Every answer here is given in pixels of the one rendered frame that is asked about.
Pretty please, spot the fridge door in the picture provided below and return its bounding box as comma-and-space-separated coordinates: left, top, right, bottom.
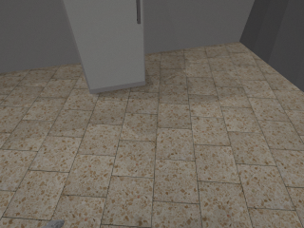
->
63, 0, 144, 90

